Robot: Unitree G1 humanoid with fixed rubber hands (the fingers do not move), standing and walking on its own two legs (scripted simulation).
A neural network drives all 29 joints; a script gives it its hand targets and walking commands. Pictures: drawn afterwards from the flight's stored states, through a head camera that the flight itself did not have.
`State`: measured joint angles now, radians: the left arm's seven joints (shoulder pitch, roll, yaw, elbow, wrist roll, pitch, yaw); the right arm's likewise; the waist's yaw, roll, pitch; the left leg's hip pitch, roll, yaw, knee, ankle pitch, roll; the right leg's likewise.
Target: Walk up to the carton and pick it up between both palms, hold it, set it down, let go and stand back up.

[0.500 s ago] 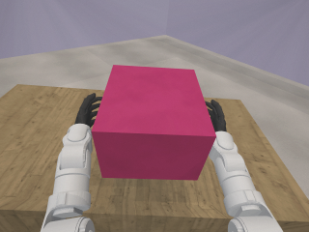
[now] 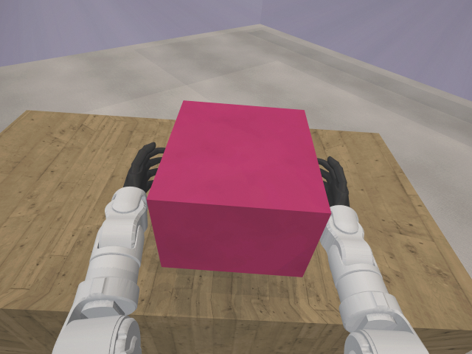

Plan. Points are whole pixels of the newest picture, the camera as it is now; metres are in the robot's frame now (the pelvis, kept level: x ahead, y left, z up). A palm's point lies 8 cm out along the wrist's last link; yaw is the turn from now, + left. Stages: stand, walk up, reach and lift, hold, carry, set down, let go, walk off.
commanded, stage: set down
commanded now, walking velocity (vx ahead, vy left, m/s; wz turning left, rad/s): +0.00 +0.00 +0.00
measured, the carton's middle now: (238, 182) +0.43 -0.03 +0.10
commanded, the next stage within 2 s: none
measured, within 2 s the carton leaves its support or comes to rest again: neither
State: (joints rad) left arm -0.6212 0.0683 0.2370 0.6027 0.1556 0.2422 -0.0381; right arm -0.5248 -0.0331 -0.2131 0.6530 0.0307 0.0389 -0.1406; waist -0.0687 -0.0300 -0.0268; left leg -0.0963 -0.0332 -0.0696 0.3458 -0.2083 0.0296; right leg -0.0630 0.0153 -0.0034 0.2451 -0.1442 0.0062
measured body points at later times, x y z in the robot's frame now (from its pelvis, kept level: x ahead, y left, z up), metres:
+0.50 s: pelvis +0.01 +0.01 +0.00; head +0.00 +0.03 +0.45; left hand +0.43 +0.14 +0.11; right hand +0.36 -0.21 +0.10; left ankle -0.01 +0.10 -0.75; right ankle -0.01 -0.12 -0.75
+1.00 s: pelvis +0.01 +0.01 +0.00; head +0.02 +0.04 +0.45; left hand +0.45 +0.14 +0.08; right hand +0.35 -0.20 +0.06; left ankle -0.01 +0.10 -0.75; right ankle -0.01 -0.12 -0.75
